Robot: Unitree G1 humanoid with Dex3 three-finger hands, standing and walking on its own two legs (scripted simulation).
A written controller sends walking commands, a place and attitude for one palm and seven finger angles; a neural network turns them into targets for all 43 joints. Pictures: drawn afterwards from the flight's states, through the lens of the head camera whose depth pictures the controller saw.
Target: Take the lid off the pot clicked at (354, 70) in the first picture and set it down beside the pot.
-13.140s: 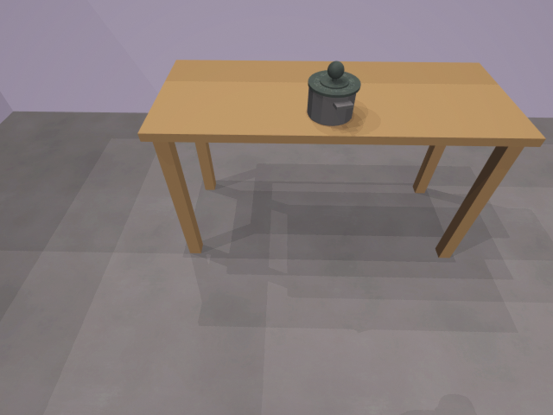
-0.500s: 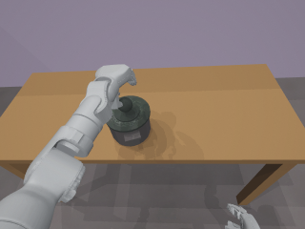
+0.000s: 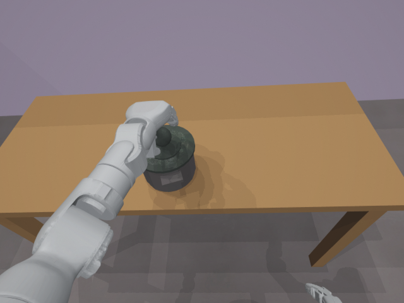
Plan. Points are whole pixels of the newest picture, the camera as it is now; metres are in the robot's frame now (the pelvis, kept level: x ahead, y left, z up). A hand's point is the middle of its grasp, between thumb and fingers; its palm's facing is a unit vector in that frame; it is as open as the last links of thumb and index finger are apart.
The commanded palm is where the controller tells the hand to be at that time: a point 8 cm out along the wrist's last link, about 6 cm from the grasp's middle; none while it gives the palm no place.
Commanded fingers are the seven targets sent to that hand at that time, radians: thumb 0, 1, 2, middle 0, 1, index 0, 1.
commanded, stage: lower the open fingers around the knob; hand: left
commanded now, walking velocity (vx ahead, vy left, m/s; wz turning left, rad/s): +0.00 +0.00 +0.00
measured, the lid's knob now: (161, 136) +0.49 +0.10 +0.04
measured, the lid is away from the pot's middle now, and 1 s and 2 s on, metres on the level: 0.00 0.00 0.00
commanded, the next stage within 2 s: close the fingers and squeeze the knob in 0.52 s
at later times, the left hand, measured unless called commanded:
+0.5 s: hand (158, 142) +0.45 +0.10 +0.06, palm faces -0.34 -0.04 -0.94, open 10.4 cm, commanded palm +0.45 +0.11 +0.12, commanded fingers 0.00 -0.33 1.41 -0.80 -0.08 -0.80 -0.08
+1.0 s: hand (163, 139) +0.46 +0.09 +0.06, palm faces -0.35 -0.04 -0.94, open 9.7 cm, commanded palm +0.46 +0.10 +0.12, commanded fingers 0.00 0.01 1.08 -0.60 -0.82 -0.60 -0.82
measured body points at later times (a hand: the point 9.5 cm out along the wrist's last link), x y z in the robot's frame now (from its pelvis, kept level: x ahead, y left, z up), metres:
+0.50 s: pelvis +0.01 +0.00 +0.00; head +0.05 -0.03 +0.45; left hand +0.47 +0.10 +0.11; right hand +0.09 -0.26 -0.14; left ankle +0.04 +0.10 -0.73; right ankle -0.04 -0.12 -0.73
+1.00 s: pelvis +0.01 +0.00 +0.00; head +0.06 -0.03 +0.44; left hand +0.48 +0.09 +0.11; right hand +0.10 -0.26 -0.14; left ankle +0.04 +0.10 -0.73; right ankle -0.04 -0.12 -0.73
